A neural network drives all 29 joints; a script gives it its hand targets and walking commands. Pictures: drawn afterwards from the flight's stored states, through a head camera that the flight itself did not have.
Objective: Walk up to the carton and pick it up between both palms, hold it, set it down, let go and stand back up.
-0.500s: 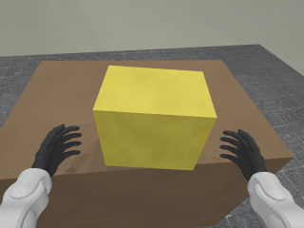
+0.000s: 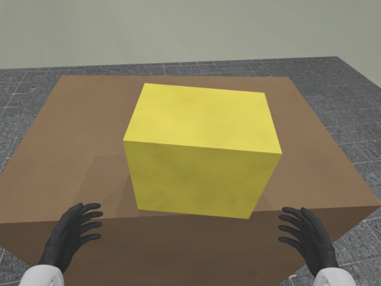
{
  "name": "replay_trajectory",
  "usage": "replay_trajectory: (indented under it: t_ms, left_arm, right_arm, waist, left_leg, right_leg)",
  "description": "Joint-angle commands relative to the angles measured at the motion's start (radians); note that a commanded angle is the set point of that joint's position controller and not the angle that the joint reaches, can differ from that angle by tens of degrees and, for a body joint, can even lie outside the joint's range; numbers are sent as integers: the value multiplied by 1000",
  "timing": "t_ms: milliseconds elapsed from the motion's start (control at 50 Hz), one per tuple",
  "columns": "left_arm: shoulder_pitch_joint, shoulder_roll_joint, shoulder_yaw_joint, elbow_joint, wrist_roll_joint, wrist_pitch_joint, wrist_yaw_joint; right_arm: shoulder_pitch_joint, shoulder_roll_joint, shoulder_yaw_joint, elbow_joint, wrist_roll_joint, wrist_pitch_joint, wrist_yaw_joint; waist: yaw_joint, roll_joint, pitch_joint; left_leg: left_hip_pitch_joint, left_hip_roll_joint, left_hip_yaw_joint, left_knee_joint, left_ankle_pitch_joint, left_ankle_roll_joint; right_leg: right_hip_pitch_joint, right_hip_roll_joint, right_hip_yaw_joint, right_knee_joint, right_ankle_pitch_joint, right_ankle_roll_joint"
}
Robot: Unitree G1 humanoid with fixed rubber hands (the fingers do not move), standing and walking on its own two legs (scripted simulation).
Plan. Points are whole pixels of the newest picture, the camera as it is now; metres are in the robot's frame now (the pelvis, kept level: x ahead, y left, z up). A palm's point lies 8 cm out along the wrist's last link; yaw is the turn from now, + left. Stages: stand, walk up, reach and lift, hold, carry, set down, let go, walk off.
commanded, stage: set down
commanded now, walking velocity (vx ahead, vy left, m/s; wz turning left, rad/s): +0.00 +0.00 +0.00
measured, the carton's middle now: (198, 153) +0.37 +0.00 +0.11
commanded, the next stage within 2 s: none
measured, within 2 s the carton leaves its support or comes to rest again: neither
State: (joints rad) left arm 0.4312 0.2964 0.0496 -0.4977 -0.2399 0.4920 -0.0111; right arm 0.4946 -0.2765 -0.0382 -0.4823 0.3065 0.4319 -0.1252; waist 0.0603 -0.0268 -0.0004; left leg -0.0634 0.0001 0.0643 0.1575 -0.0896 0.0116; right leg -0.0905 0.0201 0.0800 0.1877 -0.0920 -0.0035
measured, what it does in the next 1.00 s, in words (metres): stands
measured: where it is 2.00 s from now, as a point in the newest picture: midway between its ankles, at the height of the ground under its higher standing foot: outside the picture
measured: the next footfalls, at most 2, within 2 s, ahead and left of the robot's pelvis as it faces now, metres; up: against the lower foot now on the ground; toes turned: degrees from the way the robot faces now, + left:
none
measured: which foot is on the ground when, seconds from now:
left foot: down 0.00-1.00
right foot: down 0.00-1.00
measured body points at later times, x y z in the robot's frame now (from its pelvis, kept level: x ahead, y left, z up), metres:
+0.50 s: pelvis +0.01 +0.00 +0.00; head +0.02 +0.01 +0.45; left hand +0.17 +0.22 +0.01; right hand +0.17 -0.21 +0.01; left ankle +0.00 +0.11 -0.75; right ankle +0.01 -0.12 -0.75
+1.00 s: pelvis +0.01 +0.00 +0.00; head +0.05 +0.01 +0.45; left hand +0.17 +0.22 -0.03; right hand +0.17 -0.21 -0.04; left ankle +0.00 +0.11 -0.75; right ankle +0.01 -0.12 -0.75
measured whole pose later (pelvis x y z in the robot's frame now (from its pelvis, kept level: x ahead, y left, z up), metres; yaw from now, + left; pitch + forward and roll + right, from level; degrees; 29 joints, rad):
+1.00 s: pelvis +0.01 +0.00 +0.00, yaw +0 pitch +4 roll +0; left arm 0.41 0.27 -0.01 -0.17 -0.15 0.57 0.01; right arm 0.48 -0.21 0.03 -0.09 0.19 0.43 -0.10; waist 0.05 -0.03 -0.01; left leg -0.14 0.01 0.06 0.19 -0.12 0.00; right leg -0.17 0.03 0.07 0.22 -0.12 -0.01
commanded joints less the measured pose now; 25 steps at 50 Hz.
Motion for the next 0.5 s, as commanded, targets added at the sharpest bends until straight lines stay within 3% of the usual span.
replay_trajectory:
  t_ms: [0, 120, 480]
  left_arm:
    - [-55, 87, 44, -169, 6, -45, 20]
    - [16, 71, 41, -118, 30, -50, 18]
    - [-3, 80, 25, 33, 50, -33, 32]
  right_arm:
    - [-27, -82, -53, -172, -15, -51, 3]
    - [35, -77, -33, -128, -32, -71, -2]
    - [43, -34, 8, 24, -81, -77, 6]
  waist:
    - [-3, 27, -53]
    - [2, 17, -68]
    - [-4, 21, -62]
  left_leg:
    - [7, 29, 4, -7, 130, -11]
    - [32, 20, 7, 15, 259, -25]
    - [-29, 9, 20, 10, 143, -23]
  right_leg:
    - [-26, -23, 19, -38, -82, -41]
    - [-10, -10, 20, -36, 4, -41]
    - [-41, -9, 13, -5, -10, -18]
